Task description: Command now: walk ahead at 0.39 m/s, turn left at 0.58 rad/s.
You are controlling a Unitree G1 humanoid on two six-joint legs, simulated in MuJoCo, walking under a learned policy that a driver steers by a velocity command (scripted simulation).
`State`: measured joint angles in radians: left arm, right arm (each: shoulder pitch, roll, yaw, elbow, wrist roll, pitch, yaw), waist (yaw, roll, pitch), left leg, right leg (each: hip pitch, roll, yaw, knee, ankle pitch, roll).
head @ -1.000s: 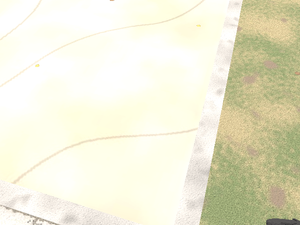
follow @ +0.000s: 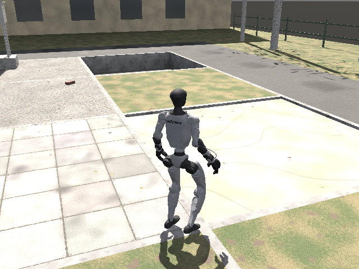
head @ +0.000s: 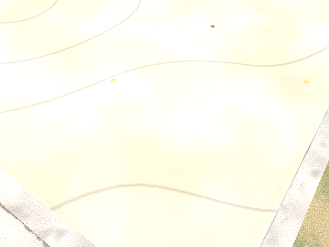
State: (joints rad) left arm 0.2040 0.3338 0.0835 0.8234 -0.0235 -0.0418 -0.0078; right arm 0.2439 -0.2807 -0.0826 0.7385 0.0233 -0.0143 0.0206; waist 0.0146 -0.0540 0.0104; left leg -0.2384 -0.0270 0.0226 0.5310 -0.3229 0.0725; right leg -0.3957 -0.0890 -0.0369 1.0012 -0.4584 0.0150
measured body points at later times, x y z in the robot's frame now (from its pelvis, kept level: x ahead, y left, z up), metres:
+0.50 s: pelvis +0.27 -0.02 -0.06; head +0.31 -0.01 +0.39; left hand +0.40 +0.28 -0.14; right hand +0.37 -0.29 -0.18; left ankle +0.06 +0.08 -0.63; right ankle +0.36 -0.11 -0.78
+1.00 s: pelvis +0.39 +0.05 -0.03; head +0.42 +0.09 +0.42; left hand +0.37 +0.38 -0.14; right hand +0.69 -0.06 -0.10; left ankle +0.40 +0.19 -0.73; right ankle +0.42 -0.10 -0.69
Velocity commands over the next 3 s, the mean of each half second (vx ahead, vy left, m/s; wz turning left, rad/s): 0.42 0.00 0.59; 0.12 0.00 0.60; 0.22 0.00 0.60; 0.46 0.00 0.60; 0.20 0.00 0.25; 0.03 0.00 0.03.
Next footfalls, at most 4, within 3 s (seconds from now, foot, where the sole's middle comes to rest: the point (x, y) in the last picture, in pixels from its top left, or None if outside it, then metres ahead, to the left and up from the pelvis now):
0.40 right None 0.40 -0.10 -0.82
0.88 left None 0.43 0.21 -0.77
1.28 right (161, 236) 0.55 0.00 -0.82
1.72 left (60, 243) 0.49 0.40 -0.77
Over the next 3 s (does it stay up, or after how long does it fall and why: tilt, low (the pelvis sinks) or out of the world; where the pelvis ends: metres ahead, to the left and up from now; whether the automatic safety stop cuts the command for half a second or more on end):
stays up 0.68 0.58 -0.04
